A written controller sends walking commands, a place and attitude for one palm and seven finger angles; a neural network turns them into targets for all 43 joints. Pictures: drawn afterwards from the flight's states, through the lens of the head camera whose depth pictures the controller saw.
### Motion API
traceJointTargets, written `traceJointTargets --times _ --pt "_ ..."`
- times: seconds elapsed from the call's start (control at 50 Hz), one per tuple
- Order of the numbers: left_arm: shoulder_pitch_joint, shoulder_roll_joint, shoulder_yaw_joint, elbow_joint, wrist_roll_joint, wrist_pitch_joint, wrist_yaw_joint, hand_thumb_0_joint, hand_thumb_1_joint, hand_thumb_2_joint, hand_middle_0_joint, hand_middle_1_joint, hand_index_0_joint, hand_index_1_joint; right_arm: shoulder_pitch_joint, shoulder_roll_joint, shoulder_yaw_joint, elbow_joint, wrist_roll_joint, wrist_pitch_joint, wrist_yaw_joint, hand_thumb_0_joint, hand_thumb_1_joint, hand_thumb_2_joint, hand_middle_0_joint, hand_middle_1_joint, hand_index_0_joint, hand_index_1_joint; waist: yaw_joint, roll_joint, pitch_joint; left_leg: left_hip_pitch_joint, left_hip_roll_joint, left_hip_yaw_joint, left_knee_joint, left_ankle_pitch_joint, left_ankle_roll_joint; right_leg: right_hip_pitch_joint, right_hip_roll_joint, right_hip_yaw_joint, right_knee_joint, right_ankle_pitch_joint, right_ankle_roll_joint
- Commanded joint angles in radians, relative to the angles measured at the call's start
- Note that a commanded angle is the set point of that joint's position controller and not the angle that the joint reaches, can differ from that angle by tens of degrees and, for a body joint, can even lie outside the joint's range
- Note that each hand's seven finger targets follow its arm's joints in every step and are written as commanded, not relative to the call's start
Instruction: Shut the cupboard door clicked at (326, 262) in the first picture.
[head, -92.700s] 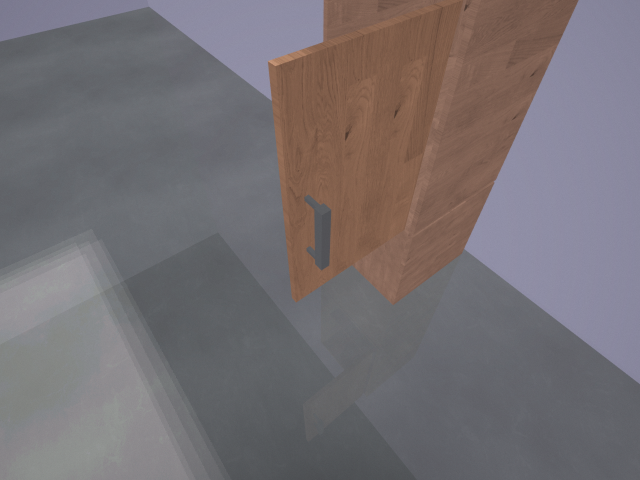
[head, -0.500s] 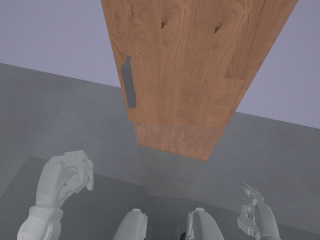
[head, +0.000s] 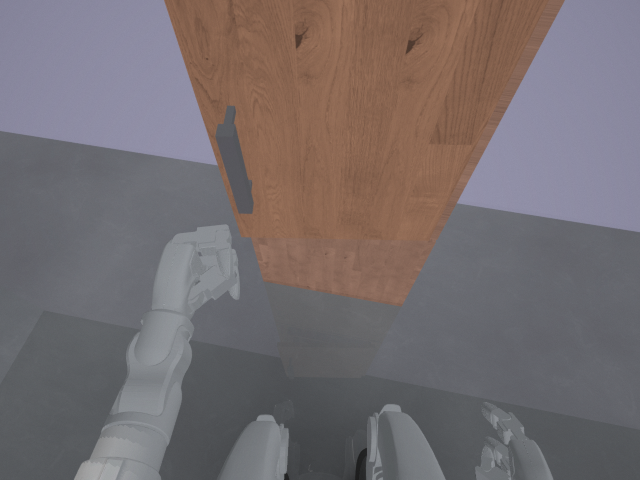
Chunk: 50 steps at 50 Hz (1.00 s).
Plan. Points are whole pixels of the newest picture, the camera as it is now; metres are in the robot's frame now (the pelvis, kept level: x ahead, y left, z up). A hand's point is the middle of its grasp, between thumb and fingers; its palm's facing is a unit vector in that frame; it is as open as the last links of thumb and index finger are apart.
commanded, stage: bring the fist close to the handle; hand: left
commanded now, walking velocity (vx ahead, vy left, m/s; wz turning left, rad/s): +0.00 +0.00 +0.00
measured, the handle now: (238, 163) +0.53 +0.13 +0.03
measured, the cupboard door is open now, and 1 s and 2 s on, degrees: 10 10 0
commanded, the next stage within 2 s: push the door shut along its arc in 0.76 s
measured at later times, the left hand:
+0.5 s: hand (265, 201) +0.45 +0.08 +0.04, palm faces -0.03 -1.00 -0.03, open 3.1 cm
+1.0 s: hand (252, 207) +0.46 +0.10 +0.02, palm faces -0.05 -1.00 -0.04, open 3.1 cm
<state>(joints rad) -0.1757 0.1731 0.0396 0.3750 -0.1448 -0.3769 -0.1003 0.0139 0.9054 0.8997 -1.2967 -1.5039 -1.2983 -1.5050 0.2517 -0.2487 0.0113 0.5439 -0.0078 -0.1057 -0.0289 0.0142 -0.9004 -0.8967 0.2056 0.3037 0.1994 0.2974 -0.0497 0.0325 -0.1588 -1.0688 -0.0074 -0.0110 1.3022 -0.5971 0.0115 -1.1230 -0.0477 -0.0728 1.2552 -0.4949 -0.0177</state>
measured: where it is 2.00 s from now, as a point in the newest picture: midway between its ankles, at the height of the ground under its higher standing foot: outside the picture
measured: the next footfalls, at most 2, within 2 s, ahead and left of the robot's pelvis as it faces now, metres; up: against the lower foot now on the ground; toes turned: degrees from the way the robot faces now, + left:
none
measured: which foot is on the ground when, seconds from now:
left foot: down 0.00-1.00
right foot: down 0.00-1.00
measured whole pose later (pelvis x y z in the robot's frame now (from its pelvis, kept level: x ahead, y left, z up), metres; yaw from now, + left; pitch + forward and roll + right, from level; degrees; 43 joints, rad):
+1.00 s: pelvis -0.01 +0.00 -0.01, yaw -1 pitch +25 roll +0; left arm -0.72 0.24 0.23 1.02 -0.08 -0.56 -0.06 0.01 0.90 0.90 -1.30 -1.50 -1.30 -1.50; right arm 0.26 -0.26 -0.01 0.61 -0.04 -0.03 0.00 0.01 -0.90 -0.90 0.20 0.30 0.20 0.30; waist -0.13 0.02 -0.15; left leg -1.17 0.00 0.00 1.31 -0.57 0.01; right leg -1.23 -0.04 -0.06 1.26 -0.46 -0.02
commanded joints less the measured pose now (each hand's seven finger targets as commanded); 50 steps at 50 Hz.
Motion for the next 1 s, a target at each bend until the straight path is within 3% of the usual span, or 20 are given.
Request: traceJointTargets --times 0.0,0.08,0.1,0.18,0.24,0.3,0.34,0.36,0.4,0.48,0.52,0.58,0.66,0.7,0.72,0.76,0.82,0.86,0.92,0.98 --pt "-0.348 0.096 0.084 -0.189 -0.011 -0.120 0.050 0.000 0.900 0.900 -1.300 -1.500 -1.300 -1.500 0.020 -0.129 -0.060 -0.106 -0.005 -0.033 -0.004 0.000 -0.900 -0.900 0.200 0.300 0.200 0.300 -0.009 -0.003 -0.413 0.152 -0.009 -0.024 -0.196 0.316 -0.001 0.327 0.028 0.043 -0.138 0.249 -0.009" --pt "-0.441 0.103 0.097 -0.072 0.023 -0.159 0.096 0.000 0.900 0.900 -1.300 -1.500 -1.300 -1.500 0.043 -0.129 -0.062 -0.079 -0.015 -0.022 0.005 0.000 -0.900 -0.900 0.200 0.300 0.200 0.300 -0.028 -0.030 -0.412 0.120 -0.011 -0.023 -0.184 0.317 0.001 0.326 0.031 0.045 -0.126 0.264 -0.008" --pt "-0.442 0.078 0.082 -0.022 0.032 -0.157 0.098 0.000 0.900 0.900 -1.300 -1.500 -1.300 -1.500 0.042 -0.126 -0.064 -0.068 -0.016 -0.016 0.010 0.000 -0.900 -0.900 0.200 0.300 0.200 0.300 -0.031 -0.016 -0.414 0.121 -0.010 -0.015 -0.182 0.315 -0.001 0.318 0.029 0.049 -0.128 0.271 -0.006" --pt "-0.516 0.088 0.090 0.096 0.044 -0.146 0.086 0.000 0.900 0.900 -1.300 -1.500 -1.300 -1.500 0.076 -0.136 -0.069 -0.059 -0.015 0.006 0.017 0.000 -0.900 -0.900 0.200 0.300 0.200 0.300 -0.050 -0.041 -0.428 0.097 -0.011 -0.012 -0.183 0.316 0.002 0.346 0.033 0.055 -0.136 0.296 -0.006" --pt "-0.632 0.069 0.084 0.152 0.036 -0.147 0.079 0.000 0.900 0.900 -1.300 -1.500 -1.300 -1.500 0.086 -0.135 -0.072 -0.040 -0.014 0.018 0.020 0.000 -0.900 -0.900 0.200 0.300 0.200 0.300 -0.072 -0.028 -0.428 0.100 -0.010 -0.006 -0.179 0.303 0.002 0.330 0.032 0.060 -0.148 0.295 -0.001" --pt "-0.754 0.122 0.140 0.187 0.030 -0.178 0.090 0.000 0.900 0.900 -1.300 -1.500 -1.300 -1.500 0.099 -0.136 -0.072 -0.025 -0.016 0.018 0.013 0.000 -0.900 -0.900 0.200 0.300 0.200 0.300 -0.080 -0.041 -0.458 0.070 -0.013 -0.004 -0.169 0.288 0.005 0.351 0.032 0.072 -0.145 0.293 0.001" --pt "-0.858 0.106 0.125 0.214 0.041 -0.208 0.102 0.000 0.900 0.900 -1.300 -1.500 -1.300 -1.500 0.110 -0.132 -0.072 -0.008 -0.022 0.016 0.016 0.000 -0.900 -0.900 0.200 0.300 0.200 0.300 -0.102 -0.021 -0.467 0.082 -0.013 -0.007 -0.159 0.291 0.006 0.315 0.032 0.068 -0.135 0.294 0.002" --pt "-0.822 0.124 0.154 0.244 0.048 -0.218 0.109 0.000 0.900 0.900 -1.300 -1.500 -1.300 -1.500 0.116 -0.134 -0.075 -0.006 -0.026 0.016 0.020 0.000 -0.900 -0.900 0.200 0.300 0.200 0.300 -0.079 -0.016 -0.480 0.080 -0.015 -0.006 -0.163 0.294 0.003 0.326 0.034 0.067 -0.130 0.289 -0.001" --pt "-0.771 0.141 0.179 0.267 0.059 -0.234 0.119 0.000 0.900 0.900 -1.300 -1.500 -1.300 -1.500 0.123 -0.137 -0.078 -0.010 -0.031 0.020 0.027 0.000 -0.900 -0.900 0.200 0.300 0.200 0.300 -0.060 0.000 -0.546 0.102 -0.015 -0.002 -0.162 0.336 0.001 0.345 0.035 0.066 -0.116 0.331 -0.003" --pt "-0.634 0.167 0.220 0.340 0.063 -0.216 0.111 0.000 0.900 0.900 -1.300 -1.500 -1.300 -1.500 0.146 -0.136 -0.077 -0.034 -0.029 0.041 0.044 0.000 -0.900 -0.900 0.200 0.300 0.200 0.300 -0.028 -0.047 -0.531 0.041 -0.020 0.017 -0.180 0.341 0.005 0.440 0.039 0.079 -0.135 0.382 -0.006" --pt "-0.650 0.138 0.186 0.347 0.066 -0.198 0.102 0.000 0.900 0.900 -1.300 -1.500 -1.300 -1.500 0.142 -0.135 -0.076 -0.035 -0.022 0.056 0.047 0.000 -0.900 -0.900 0.200 0.300 0.200 0.300 -0.046 -0.065 -0.475 0.023 -0.017 0.024 -0.192 0.295 0.006 0.425 0.035 0.084 -0.160 0.345 0.000" --pt "-0.731 0.161 0.203 0.311 0.051 -0.210 0.101 0.000 0.900 0.900 -1.300 -1.500 -1.300 -1.500 0.145 -0.140 -0.077 -0.040 -0.017 0.059 0.039 0.000 -0.900 -0.900 0.200 0.300 0.200 0.300 -0.068 -0.117 -0.427 0.007 -0.018 0.017 -0.197 0.229 0.015 0.419 0.036 0.097 -0.202 0.257 0.004" --pt "-0.840 0.136 0.175 0.260 0.044 -0.284 0.096 0.000 0.900 0.900 -1.300 -1.500 -1.300 -1.500 0.131 -0.132 -0.081 -0.012 -0.025 0.044 0.031 0.000 -0.900 -0.900 0.200 0.300 0.200 0.300 -0.088 -0.071 -0.454 0.031 -0.021 0.023 -0.181 0.197 0.016 0.389 0.031 0.107 -0.200 0.221 0.008" --pt "-0.852 0.162 0.184 0.273 0.053 -0.315 0.092 0.000 0.900 0.900 -1.300 -1.500 -1.300 -1.500 0.134 -0.137 -0.083 0.005 -0.030 0.036 0.029 0.000 -0.900 -0.900 0.200 0.300 0.200 0.300 -0.084 -0.030 -0.467 0.044 -0.021 0.019 -0.176 0.198 0.014 0.365 0.032 0.103 -0.184 0.218 0.004" --pt "-0.870 0.165 0.177 0.302 0.062 -0.322 0.089 0.000 0.900 0.900 -1.300 -1.500 -1.300 -1.500 0.134 -0.139 -0.081 0.015 -0.031 0.037 0.028 0.000 -0.900 -0.900 0.200 0.300 0.200 0.300 -0.099 -0.039 -0.447 0.041 -0.018 0.013 -0.173 0.197 0.015 0.343 0.032 0.097 -0.178 0.219 0.004" --pt "-0.857 0.162 0.172 0.381 0.074 -0.310 0.077 0.000 0.900 0.900 -1.300 -1.500 -1.300 -1.500 0.133 -0.142 -0.079 0.023 -0.032 0.040 0.030 0.000 -0.900 -0.900 0.200 0.300 0.200 0.300 -0.103 -0.032 -0.405 0.013 -0.019 0.015 -0.171 0.161 0.014 0.316 0.030 0.099 -0.185 0.174 0.004" --pt "-0.839 0.180 0.190 0.461 0.075 -0.269 0.064 0.000 0.900 0.900 -1.300 -1.500 -1.300 -1.500 0.136 -0.146 -0.075 0.014 -0.027 0.052 0.030 0.000 -0.900 -0.900 0.200 0.300 0.200 0.300 -0.091 -0.031 -0.401 -0.002 -0.020 0.014 -0.179 0.158 0.014 0.316 0.030 0.096 -0.186 0.163 -0.001" --pt "-0.827 0.195 0.203 0.474 0.063 -0.240 0.051 0.000 0.900 0.900 -1.300 -1.500 -1.300 -1.500 0.134 -0.151 -0.073 -0.002 -0.022 0.061 0.030 0.000 -0.900 -0.900 0.200 0.300 0.200 0.300 -0.081 -0.030 -0.417 -0.003 -0.022 0.014 -0.183 0.158 0.013 0.329 0.031 0.097 -0.189 0.158 -0.002" --pt "-0.956 0.219 0.208 0.432 0.050 -0.243 0.037 0.000 0.900 0.900 -1.300 -1.500 -1.300 -1.500 0.140 -0.152 -0.072 0.001 -0.023 0.063 0.025 0.000 -0.900 -0.900 0.200 0.300 0.200 0.300 -0.105 0.005 -0.470 0.028 -0.019 0.005 -0.166 0.208 0.014 0.321 0.034 0.090 -0.163 0.219 -0.001" --pt "-1.050 0.259 0.222 0.394 0.045 -0.275 0.021 0.000 0.900 0.900 -1.300 -1.500 -1.300 -1.500 0.152 -0.158 -0.073 0.001 -0.026 0.058 0.019 0.000 -0.900 -0.900 0.200 0.300 0.200 0.300 -0.126 -0.004 -0.520 0.049 -0.017 -0.009 -0.146 0.253 0.018 0.318 0.040 0.085 -0.138 0.262 -0.001"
